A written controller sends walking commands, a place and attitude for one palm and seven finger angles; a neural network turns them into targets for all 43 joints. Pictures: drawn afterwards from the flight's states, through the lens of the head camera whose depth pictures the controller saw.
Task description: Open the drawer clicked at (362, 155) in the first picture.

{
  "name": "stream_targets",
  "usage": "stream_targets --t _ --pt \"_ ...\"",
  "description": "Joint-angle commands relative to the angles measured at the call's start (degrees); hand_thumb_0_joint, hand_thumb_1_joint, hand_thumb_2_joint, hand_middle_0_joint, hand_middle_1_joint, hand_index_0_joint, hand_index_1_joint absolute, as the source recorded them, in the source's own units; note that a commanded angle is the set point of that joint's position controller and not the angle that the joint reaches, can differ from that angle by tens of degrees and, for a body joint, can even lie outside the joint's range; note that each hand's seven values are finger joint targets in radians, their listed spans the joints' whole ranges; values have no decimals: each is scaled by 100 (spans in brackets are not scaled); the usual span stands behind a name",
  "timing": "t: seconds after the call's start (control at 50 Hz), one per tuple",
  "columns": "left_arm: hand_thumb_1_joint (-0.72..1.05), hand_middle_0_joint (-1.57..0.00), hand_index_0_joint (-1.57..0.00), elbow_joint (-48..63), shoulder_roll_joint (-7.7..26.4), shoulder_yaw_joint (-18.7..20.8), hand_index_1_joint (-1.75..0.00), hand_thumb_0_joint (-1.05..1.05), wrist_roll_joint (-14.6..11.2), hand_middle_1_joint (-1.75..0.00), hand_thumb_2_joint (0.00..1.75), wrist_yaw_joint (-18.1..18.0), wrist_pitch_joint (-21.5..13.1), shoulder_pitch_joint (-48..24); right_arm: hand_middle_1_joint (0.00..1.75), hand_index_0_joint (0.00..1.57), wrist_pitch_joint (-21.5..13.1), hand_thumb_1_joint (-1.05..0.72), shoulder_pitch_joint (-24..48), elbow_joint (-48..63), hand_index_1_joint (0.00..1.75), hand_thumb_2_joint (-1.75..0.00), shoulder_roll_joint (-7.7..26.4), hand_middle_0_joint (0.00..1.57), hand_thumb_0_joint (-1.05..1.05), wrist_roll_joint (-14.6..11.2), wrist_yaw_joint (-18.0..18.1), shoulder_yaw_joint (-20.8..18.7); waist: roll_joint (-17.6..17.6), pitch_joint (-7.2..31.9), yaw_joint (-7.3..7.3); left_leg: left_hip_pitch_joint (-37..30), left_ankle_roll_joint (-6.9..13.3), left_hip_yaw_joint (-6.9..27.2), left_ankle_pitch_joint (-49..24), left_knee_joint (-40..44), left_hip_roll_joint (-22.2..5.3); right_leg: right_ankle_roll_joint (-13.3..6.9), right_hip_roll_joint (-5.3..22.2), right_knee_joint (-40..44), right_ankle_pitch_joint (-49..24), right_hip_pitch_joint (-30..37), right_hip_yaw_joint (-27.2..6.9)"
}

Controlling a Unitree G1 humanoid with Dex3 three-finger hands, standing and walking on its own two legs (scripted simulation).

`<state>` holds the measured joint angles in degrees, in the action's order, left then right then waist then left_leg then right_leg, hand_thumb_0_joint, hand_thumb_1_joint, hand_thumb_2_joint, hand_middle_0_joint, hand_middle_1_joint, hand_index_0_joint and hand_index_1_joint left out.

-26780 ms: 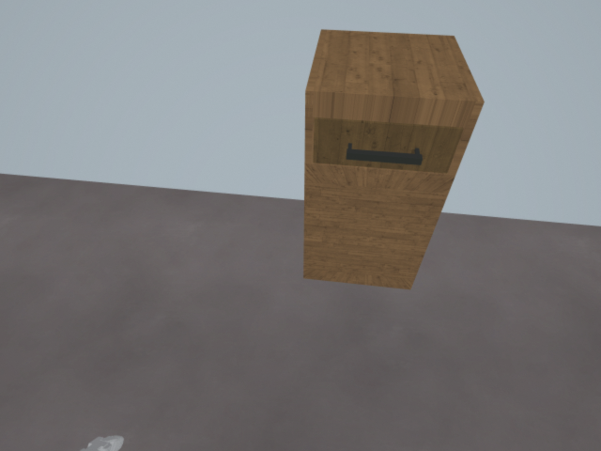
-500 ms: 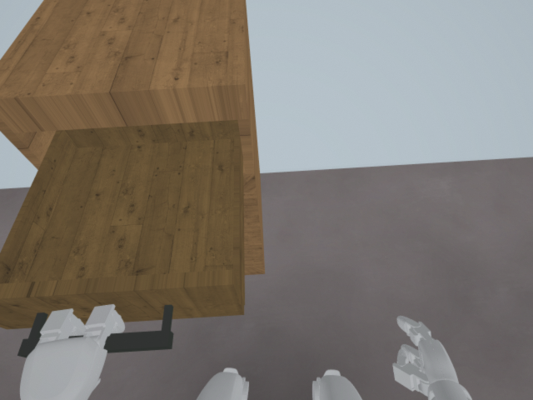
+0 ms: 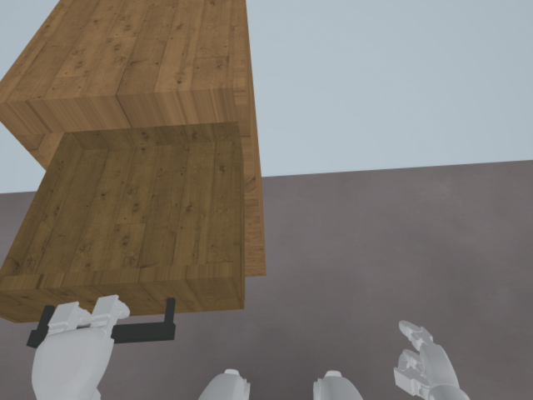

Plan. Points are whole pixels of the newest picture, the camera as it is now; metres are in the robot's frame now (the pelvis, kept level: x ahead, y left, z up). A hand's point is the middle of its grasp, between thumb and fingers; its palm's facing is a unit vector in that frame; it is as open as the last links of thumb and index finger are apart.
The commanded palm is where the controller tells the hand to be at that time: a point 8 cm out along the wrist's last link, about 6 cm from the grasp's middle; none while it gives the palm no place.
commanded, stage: lift the hand off the handle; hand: left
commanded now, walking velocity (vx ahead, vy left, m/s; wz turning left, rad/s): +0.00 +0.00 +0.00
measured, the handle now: (106, 321) +0.22 +0.26 -0.01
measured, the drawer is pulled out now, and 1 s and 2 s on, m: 0.30 0.30 0.30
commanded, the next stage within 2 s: none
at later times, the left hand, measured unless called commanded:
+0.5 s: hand (97, 359) +0.18 +0.26 -0.02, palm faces -0.05 -0.05 -1.00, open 13.5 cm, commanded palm +0.17 +0.26 +0.04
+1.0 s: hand (84, 352) +0.18 +0.26 +0.01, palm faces -0.06 -0.07 -1.00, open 13.1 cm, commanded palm +0.17 +0.26 +0.08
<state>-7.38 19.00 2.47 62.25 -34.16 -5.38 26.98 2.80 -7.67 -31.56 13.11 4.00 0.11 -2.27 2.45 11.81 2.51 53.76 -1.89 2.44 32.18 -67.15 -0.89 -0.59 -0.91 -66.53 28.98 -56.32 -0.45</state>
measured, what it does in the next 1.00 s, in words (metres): stands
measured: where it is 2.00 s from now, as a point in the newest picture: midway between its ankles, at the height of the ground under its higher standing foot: outside the picture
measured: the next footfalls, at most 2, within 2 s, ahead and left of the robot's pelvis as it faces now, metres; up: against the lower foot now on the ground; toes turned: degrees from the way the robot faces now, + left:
none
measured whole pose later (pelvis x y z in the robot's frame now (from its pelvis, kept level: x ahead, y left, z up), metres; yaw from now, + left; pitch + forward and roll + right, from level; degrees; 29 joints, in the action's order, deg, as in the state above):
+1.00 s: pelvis +0.01 +0.00 +0.03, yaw +0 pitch +14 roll +0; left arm -4.5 20.8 0.9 60.0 -30.7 -4.5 28.5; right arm 0.9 -9.0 -31.7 13.7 3.2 0.7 -2.3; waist 3.1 9.0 2.4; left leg 42.1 -1.5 2.1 29.1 -57.4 -1.0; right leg -0.3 -0.8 -56.7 25.9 -44.6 -0.7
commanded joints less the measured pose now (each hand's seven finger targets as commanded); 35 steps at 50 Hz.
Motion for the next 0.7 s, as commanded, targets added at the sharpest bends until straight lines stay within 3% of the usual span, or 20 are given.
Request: stream_targets --t 0.0,0.04,0.1,0.14,0.22,0.24,0.32,0.34,0.4,0.42,0.46,0.52,0.54,0.62,0.64,0.68 --pt "-50 -30 -30 1016 902 488 -120 0 -157 -120 30 -236 98 162 30 20 -269 -90 466 895 30 -90 593 20 0 -38 61 -220 -169 1102 -49 -944 390 -359 -1235 983 190 -219 -8 1303 -1197 1103 166" --pt "-50 -30 -30 936 905 449 -120 0 -97 -120 30 -243 94 -49 30 20 -280 -90 458 854 30 -90 602 20 0 -41 81 -225 -179 858 -83 -845 380 -323 -1089 982 174 -208 -18 1293 -999 944 192" --pt "-50 -30 -30 759 1132 656 -120 0 -52 -120 30 -256 61 -267 30 20 -289 -90 463 798 30 -90 622 20 0 -30 108 -200 -287 876 -62 -700 392 -324 -1016 959 170 -203 20 1296 -932 957 159" --pt "-50 -30 -30 620 1053 596 -120 0 -35 -120 30 -248 35 -282 30 20 -308 -90 423 779 30 -90 609 20 0 -46 118 -220 -278 843 -51 -669 395 -354 -969 923 180 -190 18 1299 -907 949 137" --pt "-50 -30 -30 634 1179 696 -120 0 -43 -120 30 -289 5 -576 30 20 -319 -90 394 720 30 -90 633 20 0 -45 106 -223 -113 1111 -61 -784 376 -360 -1082 917 193 -184 15 1222 -931 912 146" --pt "-50 -30 -30 683 1053 572 -120 0 -49 -120 30 -303 -6 -618 30 20 -339 -90 407 731 30 -90 625 20 0 -54 119 -257 27 1034 -78 -845 377 -359 -1064 905 184 -197 9 1244 -926 858 155" --pt "-50 -30 -30 843 1146 624 -120 0 -95 -120 30 -353 75 -693 30 20 -334 -90 387 735 30 -90 644 20 0 -50 122 -243 -144 1319 -93 -1001 385 -355 -1180 969 189 -169 5 1292 -1005 1028 163" --pt "-50 -30 -30 879 1080 557 -120 0 -130 -120 30 -355 107 -688 30 20 -344 -90 391 751 30 -90 632 20 0 -76 144 -264 -170 1158 -111 -1047 394 -351 -1177 1006 182 -179 -3 1367 -1073 1086 170" --pt "-50 -30 -30 1124 1281 672 -120 0 -169 -120 30 -360 162 -812 30 20 -346 -90 399 767 30 -90 655 20 0 -76 176 -231 -127 1350 -92 -1187 396 -337 -1262 1119 178 -177 17 1418 -1119 1255 161" --pt "-50 -30 -30 1166 1208 600 -120 0 -150 -120 30 -342 174 -714 30 20 -350 -90 396 766 30 -90 634 20 0 -74 170 -226 -45 1346 -84 -1278 391 -367 -1314 1134 191 -171 5 1436 -1176 1270 148" --pt "-50 -30 -30 1209 1188 585 -120 0 -210 -120 30 -302 197 -597 30 20 -365 -90 400 791 30 -90 629 20 0 -91 178 -214 -210 1215 -105 -1295 394 -365 -1272 1208 186 -156 6 1546 -1162 1341 143" --pt "-50 -30 -30 1259 1183 562 -120 0 -235 -120 30 -264 214 -549 30 20 -396 -90 400 799 30 -90 610 20 0 -92 181 -178 -89 1150 -89 -1371 397 -372 -1246 1315 189 -158 17 1635 -1087 1441 147" --pt "-50 -30 -30 1218 1172 565 -120 0 -233 -120 30 -246 212 -465 30 20 -396 -90 413 814 30 -90 614 20 0 -109 203 -200 -89 882 -89 -1376 400 -360 -1219 1335 178 -182 -3 1697 -1097 1401 137" --pt "-50 -30 -30 1189 1166 547 -120 0 -255 -120 30 -167 231 -493 30 20 -410 -90 386 812 30 -90 618 20 0 -105 158 -174 -140 876 -115 -1456 397 -367 -1193 1461 175 -154 14 1792 -1020 1479 166" --pt "-50 -30 -30 1203 1162 518 -120 0 -259 -120 30 -145 216 -558 30 20 -413 -90 405 834 30 -90 627 20 0 -125 180 -193 -76 636 -114 -1463 396 -345 -1114 1495 167 -178 0 1856 -944 1446 150" --pt "-50 -30 -30 1314 1134 446 -120 0 -273 -120 30 -115 196 -683 30 20 -439 -90 389 829 30 -90 630 20 0 -112 156 -187 39 763 -119 -1572 397 -365 -1136 1552 173 -173 26 1893 -950 1519 149"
